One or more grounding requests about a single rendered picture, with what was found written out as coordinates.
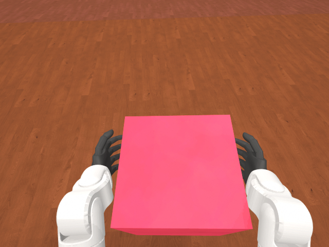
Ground left robot forearm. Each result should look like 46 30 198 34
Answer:
57 165 114 247

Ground robot left hand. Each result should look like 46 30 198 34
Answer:
92 129 123 176

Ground robot right hand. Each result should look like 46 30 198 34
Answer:
235 132 267 184

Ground carton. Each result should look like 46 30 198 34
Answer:
111 115 253 236

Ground right robot forearm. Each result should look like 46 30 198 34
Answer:
246 169 313 247

